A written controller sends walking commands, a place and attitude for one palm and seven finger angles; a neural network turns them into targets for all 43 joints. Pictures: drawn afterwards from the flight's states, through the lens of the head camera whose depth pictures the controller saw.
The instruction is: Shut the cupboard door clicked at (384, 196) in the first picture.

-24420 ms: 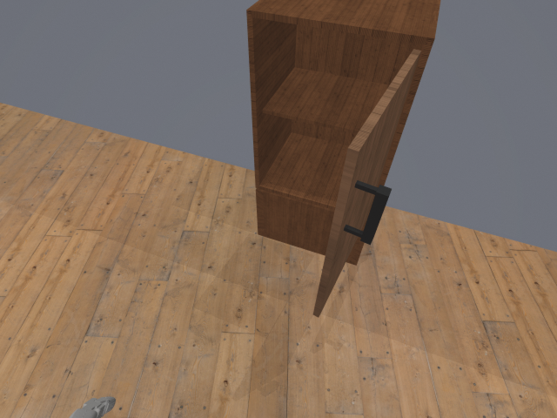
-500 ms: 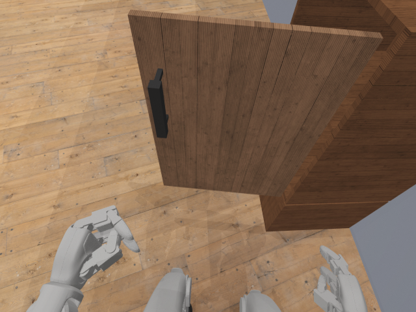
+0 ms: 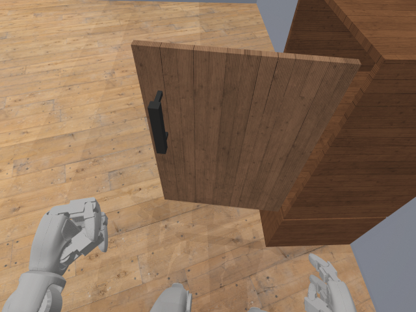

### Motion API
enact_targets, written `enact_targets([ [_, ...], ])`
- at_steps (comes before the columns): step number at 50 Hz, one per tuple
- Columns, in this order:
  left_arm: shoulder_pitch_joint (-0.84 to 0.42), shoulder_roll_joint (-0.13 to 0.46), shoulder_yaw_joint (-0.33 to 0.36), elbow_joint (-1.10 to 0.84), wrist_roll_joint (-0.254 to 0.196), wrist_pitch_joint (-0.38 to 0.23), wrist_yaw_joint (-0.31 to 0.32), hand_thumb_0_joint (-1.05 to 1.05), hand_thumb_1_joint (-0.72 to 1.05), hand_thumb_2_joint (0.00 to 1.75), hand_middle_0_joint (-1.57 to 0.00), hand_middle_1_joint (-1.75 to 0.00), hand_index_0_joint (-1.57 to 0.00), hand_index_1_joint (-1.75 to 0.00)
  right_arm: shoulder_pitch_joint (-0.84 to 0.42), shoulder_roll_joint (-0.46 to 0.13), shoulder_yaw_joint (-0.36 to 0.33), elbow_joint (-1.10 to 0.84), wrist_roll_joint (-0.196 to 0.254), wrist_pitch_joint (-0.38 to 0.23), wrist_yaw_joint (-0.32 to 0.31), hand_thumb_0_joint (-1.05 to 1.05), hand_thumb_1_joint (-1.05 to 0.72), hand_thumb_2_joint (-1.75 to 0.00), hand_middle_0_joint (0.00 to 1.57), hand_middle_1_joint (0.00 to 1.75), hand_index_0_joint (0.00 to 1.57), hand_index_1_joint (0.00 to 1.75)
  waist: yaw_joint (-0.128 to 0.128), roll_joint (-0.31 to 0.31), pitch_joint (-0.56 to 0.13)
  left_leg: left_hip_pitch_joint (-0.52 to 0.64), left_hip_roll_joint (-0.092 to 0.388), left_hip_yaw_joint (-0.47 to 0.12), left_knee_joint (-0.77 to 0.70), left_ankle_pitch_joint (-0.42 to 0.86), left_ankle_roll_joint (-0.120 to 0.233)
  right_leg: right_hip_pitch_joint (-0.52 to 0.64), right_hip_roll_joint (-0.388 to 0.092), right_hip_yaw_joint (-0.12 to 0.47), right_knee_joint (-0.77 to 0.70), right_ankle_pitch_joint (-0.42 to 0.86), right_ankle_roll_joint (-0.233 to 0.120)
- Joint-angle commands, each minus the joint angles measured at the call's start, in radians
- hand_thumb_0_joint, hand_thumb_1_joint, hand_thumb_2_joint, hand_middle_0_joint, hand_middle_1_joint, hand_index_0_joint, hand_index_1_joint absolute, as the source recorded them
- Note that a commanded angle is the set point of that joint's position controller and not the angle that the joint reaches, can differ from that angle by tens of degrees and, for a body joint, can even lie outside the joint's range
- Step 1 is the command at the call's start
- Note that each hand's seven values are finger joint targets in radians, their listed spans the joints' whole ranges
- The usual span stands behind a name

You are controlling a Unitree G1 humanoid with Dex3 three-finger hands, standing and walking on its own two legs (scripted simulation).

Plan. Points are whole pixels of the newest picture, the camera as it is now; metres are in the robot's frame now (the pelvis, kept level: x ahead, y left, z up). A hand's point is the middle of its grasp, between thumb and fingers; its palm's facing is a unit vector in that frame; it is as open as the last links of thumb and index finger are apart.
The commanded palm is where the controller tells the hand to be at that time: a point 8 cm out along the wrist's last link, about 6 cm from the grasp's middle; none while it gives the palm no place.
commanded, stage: raise the hand and make a fist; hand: left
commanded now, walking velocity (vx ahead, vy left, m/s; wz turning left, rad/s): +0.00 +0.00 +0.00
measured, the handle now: (160, 123) +0.50 +0.15 +0.06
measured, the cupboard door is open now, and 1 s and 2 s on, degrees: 82 82 82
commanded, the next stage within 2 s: bring the fist close to the handle in 0.34 s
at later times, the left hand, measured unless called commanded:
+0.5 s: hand (127, 244) +0.22 +0.16 +0.05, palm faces -0.06 -1.00 -0.02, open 3.1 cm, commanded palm +0.22 +0.22 +0.07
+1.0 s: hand (144, 195) +0.31 +0.15 +0.07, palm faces -0.05 -1.00 -0.01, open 3.1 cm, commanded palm +0.30 +0.19 +0.07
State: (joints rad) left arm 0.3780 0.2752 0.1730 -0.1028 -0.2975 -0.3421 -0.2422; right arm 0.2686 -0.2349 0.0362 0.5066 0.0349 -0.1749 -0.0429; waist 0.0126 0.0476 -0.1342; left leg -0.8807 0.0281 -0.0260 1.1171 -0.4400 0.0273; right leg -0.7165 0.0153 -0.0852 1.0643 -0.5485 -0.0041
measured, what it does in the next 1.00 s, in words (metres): stands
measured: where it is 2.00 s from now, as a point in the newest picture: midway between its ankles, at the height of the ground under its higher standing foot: outside the picture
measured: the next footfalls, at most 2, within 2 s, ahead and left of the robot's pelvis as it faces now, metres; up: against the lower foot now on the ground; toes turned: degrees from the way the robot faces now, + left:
none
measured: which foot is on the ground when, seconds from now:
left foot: down 0.00-1.00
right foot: down 0.00-1.00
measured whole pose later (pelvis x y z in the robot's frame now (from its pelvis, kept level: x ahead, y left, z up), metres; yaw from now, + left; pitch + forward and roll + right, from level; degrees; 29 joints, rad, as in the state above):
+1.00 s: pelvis +0.00 -0.01 +0.00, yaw -1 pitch +13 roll -2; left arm 0.03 0.22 0.09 0.21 -0.23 -0.32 -0.16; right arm 0.27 -0.25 0.03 0.56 0.03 -0.13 -0.03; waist -0.01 0.04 -0.14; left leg -0.88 0.03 0.01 1.09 -0.43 0.02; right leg -0.74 0.01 -0.05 1.07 -0.55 -0.01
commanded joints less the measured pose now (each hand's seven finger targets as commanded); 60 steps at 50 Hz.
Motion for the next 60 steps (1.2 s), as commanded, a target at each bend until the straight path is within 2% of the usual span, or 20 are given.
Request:
enact_targets([
  [1,-0.013,0.047,-0.022,-0.034,-0.017,0.022,-0.066,0.00,0.90,0.90,-1.30,-1.50,-1.30,-1.50,-0.056,-0.142,-0.066,-0.165,0.020,-0.059,-0.011,0.00,-0.90,-0.90,0.20,0.30,0.20,0.30,-0.029,-0.056,-0.074,0.157,-0.015,-0.043,-0.200,0.037,-0.003,-0.025,0.018,0.055,-0.204,0.103,-0.020],
  [4,-0.065,0.127,0.049,-0.097,-0.034,0.010,-0.079,0.00,0.90,0.90,-1.30,-1.50,-1.30,-1.50,-0.055,-0.147,-0.072,-0.166,0.014,-0.070,-0.019,0.00,-0.90,-0.90,0.20,0.30,0.20,0.30,-0.010,-0.056,-0.147,0.158,-0.021,-0.031,-0.161,0.103,0.001,0.027,0.007,0.093,-0.197,0.139,-0.022],
  [9,-0.107,0.184,0.136,-0.229,-0.044,-0.113,-0.009,0.00,0.90,0.90,-1.30,-1.50,-1.30,-1.50,-0.060,-0.118,-0.069,-0.149,0.000,-0.082,-0.018,0.00,-0.90,-0.90,0.20,0.30,0.20,0.30,0.021,0.007,-0.235,0.183,-0.017,-0.023,-0.131,0.187,-0.005,0.058,0.010,0.102,-0.138,0.249,-0.027],
  [13,-0.053,0.089,0.047,-0.140,-0.026,-0.116,-0.003,0.00,0.90,0.90,-1.30,-1.50,-1.30,-1.50,-0.063,-0.115,-0.070,-0.135,0.009,-0.069,-0.005,0.00,-0.90,-0.90,0.20,0.30,0.20,0.30,-0.007,0.031,-0.163,0.171,-0.016,-0.013,-0.136,0.155,-0.005,0.004,0.011,0.095,-0.146,0.228,-0.021],
  [15,-0.020,0.066,0.012,-0.081,-0.017,-0.070,-0.029,0.00,0.90,0.90,-1.30,-1.50,-1.30,-1.50,-0.060,-0.123,-0.075,-0.139,0.015,-0.057,-0.003,0.00,-0.90,-0.90,0.20,0.30,0.20,0.30,-0.014,-0.017,-0.139,0.147,-0.018,-0.010,-0.136,0.135,-0.002,0.009,0.005,0.109,-0.167,0.205,-0.011],
  [19,-0.039,0.111,0.028,-0.093,-0.020,-0.007,-0.060,0.00,0.90,0.90,-1.30,-1.50,-1.30,-1.50,-0.061,-0.134,-0.077,-0.157,0.020,-0.044,-0.014,0.00,-0.90,-0.90,0.20,0.30,0.20,0.30,-0.012,-0.036,-0.138,0.151,-0.020,-0.013,-0.139,0.125,0.005,0.034,-0.001,0.129,-0.195,0.186,-0.005],
  [22,-0.096,0.124,0.062,-0.154,-0.037,-0.033,-0.046,0.00,0.90,0.90,-1.30,-1.50,-1.30,-1.50,-0.068,-0.126,-0.071,-0.168,0.014,-0.042,-0.022,0.00,-0.90,-0.90,0.20,0.30,0.20,0.30,-0.012,-0.059,-0.166,0.156,-0.019,-0.011,-0.132,0.133,0.003,0.044,-0.002,0.126,-0.187,0.201,-0.003],
  [24,-0.225,0.152,0.078,-0.187,-0.038,-0.079,-0.019,0.00,0.90,0.90,-1.30,-1.50,-1.30,-1.50,-0.066,-0.128,-0.063,-0.148,0.008,-0.050,-0.028,0.00,-0.90,-0.90,0.20,0.30,0.20,0.30,-0.024,-0.024,-0.155,0.151,-0.015,-0.018,-0.116,0.128,0.002,0.012,0.006,0.121,-0.168,0.184,-0.014],
  [28,-0.294,0.074,0.004,-0.104,-0.017,-0.117,-0.002,0.00,0.90,0.90,-1.30,-1.50,-1.30,-1.50,-0.063,-0.126,-0.058,-0.122,0.007,-0.063,-0.020,0.00,-0.90,-0.90,0.20,0.30,0.20,0.30,-0.041,0.008,-0.162,0.159,-0.010,-0.025,-0.113,0.097,0.000,-0.056,0.015,0.095,-0.141,0.148,-0.021],
  [29,-0.313,0.095,0.012,-0.064,-0.011,-0.104,-0.004,0.00,0.90,0.90,-1.30,-1.50,-1.30,-1.50,-0.056,-0.134,-0.060,-0.112,0.007,-0.061,-0.022,0.00,-0.90,-0.90,0.20,0.30,0.20,0.30,-0.045,-0.014,-0.154,0.142,-0.008,-0.025,-0.106,0.088,0.003,-0.054,0.015,0.105,-0.148,0.136,-0.020],
  [32,-0.346,0.064,-0.042,0.000,0.004,-0.045,-0.029,0.00,0.90,0.90,-1.30,-1.50,-1.30,-1.50,-0.052,-0.143,-0.060,-0.117,0.015,-0.056,-0.019,0.00,-0.90,-0.90,0.20,0.30,0.20,0.30,-0.044,0.000,-0.188,0.166,-0.010,-0.024,-0.130,0.085,0.005,-0.039,0.008,0.105,-0.164,0.138,-0.016],
  [37,-0.384,0.119,0.019,-0.029,0.009,0.027,0.000,0.00,0.90,0.90,-1.30,-1.50,-1.30,-1.50,-0.053,-0.144,-0.060,-0.133,0.016,-0.037,-0.014,0.00,-0.90,-0.90,0.20,0.30,0.20,0.30,-0.008,0.025,-0.279,0.262,-0.012,-0.025,-0.178,0.184,0.002,0.041,0.009,0.073,-0.155,0.270,-0.019],
  [38,-0.408,0.099,0.009,-0.043,0.008,0.024,0.016,0.00,0.90,0.90,-1.30,-1.50,-1.30,-1.50,-0.057,-0.138,-0.057,-0.134,0.013,-0.035,-0.011,0.00,-0.90,-0.90,0.20,0.30,0.20,0.30,-0.010,0.019,-0.280,0.280,-0.012,-0.026,-0.184,0.195,0.002,0.038,0.011,0.062,-0.152,0.287,-0.019],
  [39,-0.418,0.136,0.051,-0.038,0.007,0.018,0.037,0.00,0.90,0.90,-1.30,-1.50,-1.30,-1.50,-0.054,-0.142,-0.058,-0.128,0.009,-0.032,-0.013,0.00,-0.90,-0.90,0.20,0.30,0.20,0.30,-0.004,-0.006,-0.281,0.266,-0.011,-0.028,-0.181,0.207,0.002,0.056,0.013,0.063,-0.147,0.300,-0.021],
  [41,-0.421,0.095,0.036,-0.019,0.011,-0.010,0.067,0.00,0.90,0.90,-1.30,-1.50,-1.30,-1.50,-0.058,-0.129,-0.055,-0.121,0.005,-0.029,-0.005,0.00,-0.90,-0.90,0.20,0.30,0.20,0.30,-0.006,-0.014,-0.261,0.268,-0.011,-0.024,-0.188,0.214,-0.002,0.046,0.014,0.055,-0.143,0.311,-0.021],
  [48,-0.552,0.002,-0.102,0.151,0.076,-0.033,0.068,0.00,0.90,0.90,-1.30,-1.50,-1.30,-1.50,-0.042,-0.145,-0.065,-0.089,0.008,-0.008,0.014,0.00,-0.90,-0.90,0.20,0.30,0.20,0.30,-0.054,-0.012,-0.163,0.241,-0.005,-0.028,-0.199,0.106,-0.002,-0.059,0.010,0.050,-0.160,0.203,-0.019],
  [51,-0.707,0.030,-0.087,0.163,0.084,-0.033,0.075,0.00,0.90,0.90,-1.30,-1.50,-1.30,-1.50,-0.038,-0.154,-0.070,-0.075,0.008,-0.003,0.006,0.00,-0.90,-0.90,0.20,0.30,0.20,0.30,-0.065,-0.017,-0.206,0.260,-0.004,-0.036,-0.197,0.076,-0.001,-0.068,0.008,0.056,-0.169,0.166,-0.020],
  [54,-0.793,0.072,-0.040,0.114,0.086,-0.054,0.109,0.00,0.90,0.90,-1.30,-1.50,-1.30,-1.50,-0.035,-0.158,-0.073,-0.066,0.002,-0.005,0.003,0.00,-0.90,-0.90,0.20,0.30,0.20,0.30,-0.045,0.039,-0.314,0.341,0.000,-0.050,-0.198,0.135,-0.009,-0.053,0.011,0.048,-0.145,0.212,-0.029],
  [56,-0.842,0.081,-0.015,0.145,0.086,-0.065,0.138,0.00,0.90,0.90,-1.30,-1.50,-1.30,-1.50,-0.037,-0.151,-0.068,-0.052,0.000,-0.001,0.004,0.00,-0.90,-0.90,0.20,0.30,0.20,0.30,-0.045,0.017,-0.339,0.357,0.001,-0.049,-0.198,0.167,-0.010,-0.042,0.012,0.047,-0.143,0.246,-0.027],
  [60,-0.882,0.048,-0.038,0.287,0.115,-0.062,0.168,0.00,0.90,0.90,-1.30,-1.50,-1.30,-1.50,-0.026,-0.145,-0.066,-0.026,-0.004,0.011,0.013,0.00,-0.90,-0.90,0.20,0.30,0.20,0.30,-0.050,0.018,-0.297,0.327,-0.002,-0.035,-0.196,0.169,-0.012,-0.056,0.012,0.047,-0.144,0.257,-0.024],
])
